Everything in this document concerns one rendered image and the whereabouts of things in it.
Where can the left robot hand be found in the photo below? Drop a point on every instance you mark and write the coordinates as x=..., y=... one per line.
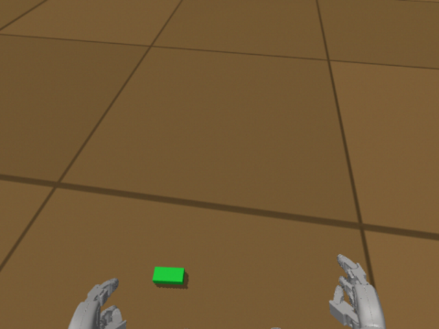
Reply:
x=87, y=315

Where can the small box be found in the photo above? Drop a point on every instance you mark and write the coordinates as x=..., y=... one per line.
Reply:
x=168, y=275

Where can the right robot hand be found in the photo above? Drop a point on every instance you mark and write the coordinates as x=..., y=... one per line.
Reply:
x=362, y=296

